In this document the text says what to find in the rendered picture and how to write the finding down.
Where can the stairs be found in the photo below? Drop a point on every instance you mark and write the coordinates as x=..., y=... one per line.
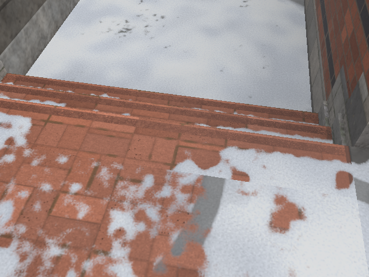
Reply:
x=167, y=107

